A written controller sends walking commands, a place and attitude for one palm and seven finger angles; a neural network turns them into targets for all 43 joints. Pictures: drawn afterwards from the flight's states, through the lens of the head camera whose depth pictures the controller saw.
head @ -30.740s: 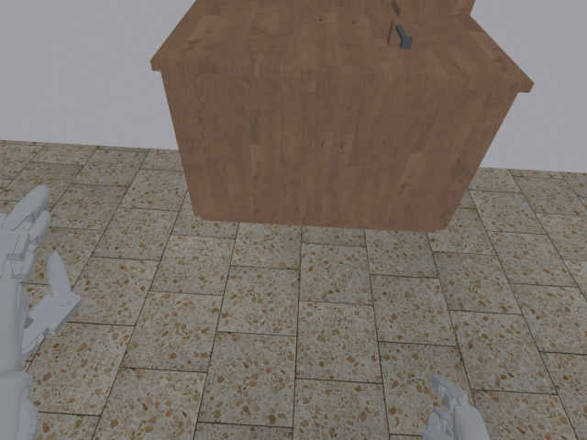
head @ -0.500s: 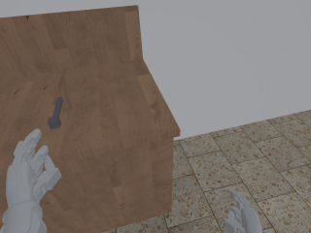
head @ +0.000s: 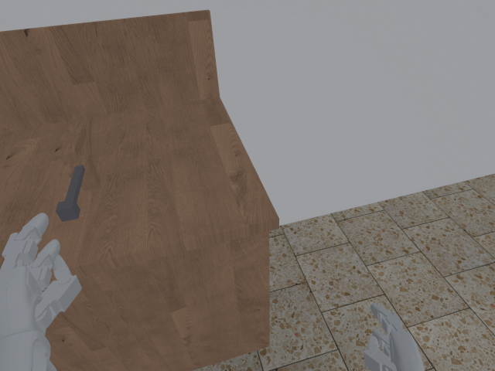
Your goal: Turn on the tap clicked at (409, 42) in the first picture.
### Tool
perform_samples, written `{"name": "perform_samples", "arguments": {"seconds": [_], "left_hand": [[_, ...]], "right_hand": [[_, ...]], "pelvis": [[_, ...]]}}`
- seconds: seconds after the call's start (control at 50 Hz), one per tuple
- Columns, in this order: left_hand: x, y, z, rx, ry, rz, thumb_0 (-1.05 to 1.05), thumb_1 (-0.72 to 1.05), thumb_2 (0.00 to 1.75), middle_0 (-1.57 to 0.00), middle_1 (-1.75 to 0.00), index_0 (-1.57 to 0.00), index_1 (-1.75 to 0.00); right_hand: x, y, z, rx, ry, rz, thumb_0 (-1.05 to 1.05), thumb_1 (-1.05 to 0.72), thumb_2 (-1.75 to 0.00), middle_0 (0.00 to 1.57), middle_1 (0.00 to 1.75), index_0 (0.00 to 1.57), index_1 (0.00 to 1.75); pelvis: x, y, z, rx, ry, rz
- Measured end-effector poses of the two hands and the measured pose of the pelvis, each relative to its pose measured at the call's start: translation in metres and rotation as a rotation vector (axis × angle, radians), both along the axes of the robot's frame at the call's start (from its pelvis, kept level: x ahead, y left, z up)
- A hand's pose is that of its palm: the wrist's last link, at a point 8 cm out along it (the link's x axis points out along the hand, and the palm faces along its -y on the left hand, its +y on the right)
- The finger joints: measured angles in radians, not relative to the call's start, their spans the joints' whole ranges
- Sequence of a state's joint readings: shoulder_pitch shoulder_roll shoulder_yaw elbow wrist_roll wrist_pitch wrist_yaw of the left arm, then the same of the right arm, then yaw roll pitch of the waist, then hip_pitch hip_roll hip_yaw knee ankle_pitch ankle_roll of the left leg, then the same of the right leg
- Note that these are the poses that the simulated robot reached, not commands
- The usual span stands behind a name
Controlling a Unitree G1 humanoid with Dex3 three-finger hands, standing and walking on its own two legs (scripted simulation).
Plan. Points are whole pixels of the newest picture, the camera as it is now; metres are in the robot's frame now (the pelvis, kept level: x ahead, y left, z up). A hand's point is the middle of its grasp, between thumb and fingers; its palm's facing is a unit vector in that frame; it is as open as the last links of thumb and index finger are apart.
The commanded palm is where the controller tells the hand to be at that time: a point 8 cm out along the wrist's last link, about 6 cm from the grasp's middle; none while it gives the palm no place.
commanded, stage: reach beside the lever's end, fingers flat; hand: left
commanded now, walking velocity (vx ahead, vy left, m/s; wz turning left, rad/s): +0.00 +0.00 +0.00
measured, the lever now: (68, 210) +0.34 +0.38 +0.10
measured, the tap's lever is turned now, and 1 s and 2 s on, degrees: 0 0 0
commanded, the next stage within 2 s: none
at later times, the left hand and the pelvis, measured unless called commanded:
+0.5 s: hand (55, 267) +0.20 +0.29 +0.14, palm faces +0.60 -0.79 -0.13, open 7.4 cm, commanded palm +0.16 +0.34 +0.14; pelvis -0.02 -0.01 +0.00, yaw -1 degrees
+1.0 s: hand (31, 257) +0.23 +0.36 +0.12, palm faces +0.63 -0.77 -0.14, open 7.6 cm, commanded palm +0.18 +0.40 +0.12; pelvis -0.01 +0.00 +0.00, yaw +0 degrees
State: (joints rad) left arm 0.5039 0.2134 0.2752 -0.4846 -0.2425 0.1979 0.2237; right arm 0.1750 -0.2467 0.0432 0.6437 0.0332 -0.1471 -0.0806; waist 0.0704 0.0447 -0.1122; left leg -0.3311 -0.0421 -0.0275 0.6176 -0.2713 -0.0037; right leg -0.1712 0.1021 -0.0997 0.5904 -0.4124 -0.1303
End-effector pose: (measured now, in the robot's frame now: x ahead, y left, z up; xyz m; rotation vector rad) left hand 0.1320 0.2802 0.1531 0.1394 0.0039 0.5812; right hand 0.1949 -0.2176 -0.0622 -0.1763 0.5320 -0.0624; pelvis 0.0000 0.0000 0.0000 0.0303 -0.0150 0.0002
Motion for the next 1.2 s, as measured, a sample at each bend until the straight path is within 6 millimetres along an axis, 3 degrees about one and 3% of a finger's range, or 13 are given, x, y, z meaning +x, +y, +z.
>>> {"name": "perform_samples", "arguments": {"seconds": [0.14, 0.34, 0.68, 0.8, 1.2], "left_hand": [[-0.003, 0.01, 0.0, -0.002, -0.027, 0.023, 0.02, 0.9, 0.9, -0.2, -0.3, -0.21, -0.31], [0.018, 0.021, -0.003, 0.0, -0.012, 0.022, 0.02, 0.9, 0.9, -0.2, -0.29, -0.21, -0.3], [0.028, 0.069, -0.016, -0.001, 0.014, 0.098, 0.02, 0.9, 0.9, -0.19, -0.25, -0.19, -0.26], [0.039, 0.078, -0.014, 0.001, -0.001, 0.065, 0.02, 0.9, 0.9, -0.18, -0.24, -0.19, -0.25], [0.063, 0.134, -0.033, -0.031, 0.032, 0.072, 0.02, 0.9, 0.9, -0.17, -0.19, -0.17, -0.2]], "right_hand": [[-0.013, -0.001, -0.008, 0.001, 0.023, -0.006, 0.01, -0.9, -0.9, 0.2, 0.3, 0.2, 0.3], [-0.037, -0.007, -0.018, 0.007, 0.066, -0.044, 0.01, -0.9, -0.9, 0.2, 0.3, 0.2, 0.3], [-0.048, -0.035, -0.025, -0.048, 0.119, -0.095, 0.01, -0.9, -0.9, 0.2, 0.3, 0.2, 0.3], [-0.049, -0.033, -0.028, -0.04, 0.122, -0.105, 0.01, -0.9, -0.9, 0.2, 0.3, 0.2, 0.3], [-0.068, -0.012, -0.033, -0.069, 0.198, -0.111, 0.01, -0.9, -0.9, 0.2, 0.3, 0.2, 0.3]], "pelvis": [[-0.01, -0.002, -0.001, -0.005, -0.008, 0.01], [-0.02, -0.007, 0.0, -0.007, 0.001, 0.0], [-0.018, -0.009, -0.002, -0.01, 0.028, -0.002], [-0.015, -0.005, -0.002, -0.009, 0.043, -0.005], [-0.016, 0.02, -0.003, -0.032, 0.08, 0.0]]}}
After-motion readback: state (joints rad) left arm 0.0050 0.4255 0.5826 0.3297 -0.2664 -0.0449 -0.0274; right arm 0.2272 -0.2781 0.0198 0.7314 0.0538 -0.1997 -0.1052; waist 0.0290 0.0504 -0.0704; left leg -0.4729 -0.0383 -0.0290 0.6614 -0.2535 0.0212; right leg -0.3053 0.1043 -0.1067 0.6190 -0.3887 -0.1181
